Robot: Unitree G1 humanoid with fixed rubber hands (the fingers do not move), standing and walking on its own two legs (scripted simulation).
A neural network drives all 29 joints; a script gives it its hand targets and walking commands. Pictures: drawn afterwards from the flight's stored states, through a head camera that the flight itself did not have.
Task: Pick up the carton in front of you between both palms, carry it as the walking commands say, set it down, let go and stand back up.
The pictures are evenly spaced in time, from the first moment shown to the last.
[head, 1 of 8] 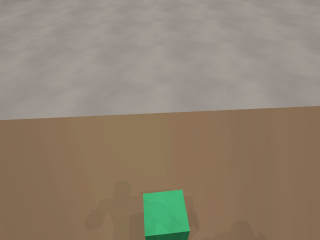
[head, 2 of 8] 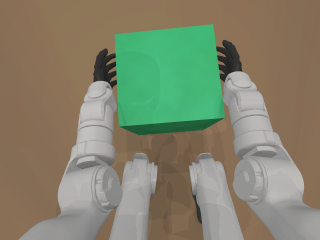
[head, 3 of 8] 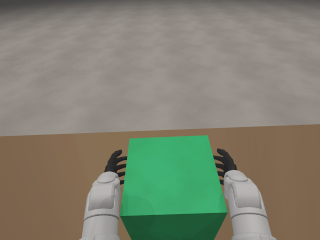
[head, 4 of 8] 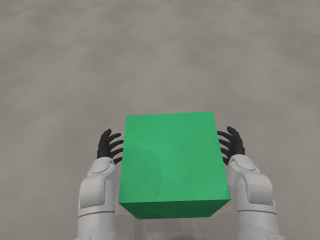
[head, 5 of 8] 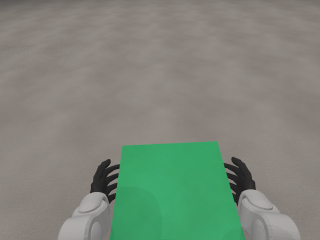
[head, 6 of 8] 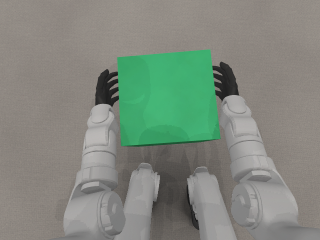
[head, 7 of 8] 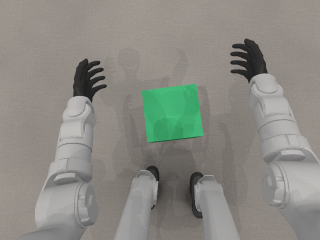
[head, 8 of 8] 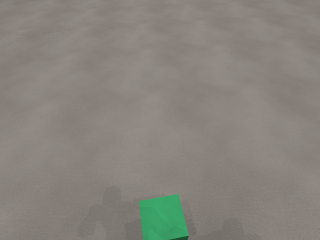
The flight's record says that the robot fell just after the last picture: no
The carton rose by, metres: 0.68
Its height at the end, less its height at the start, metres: -0.14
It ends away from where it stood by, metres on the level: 3.44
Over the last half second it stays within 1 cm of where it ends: yes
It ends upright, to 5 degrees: yes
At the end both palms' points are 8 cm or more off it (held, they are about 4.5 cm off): yes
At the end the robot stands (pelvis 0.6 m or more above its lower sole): yes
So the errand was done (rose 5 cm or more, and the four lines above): yes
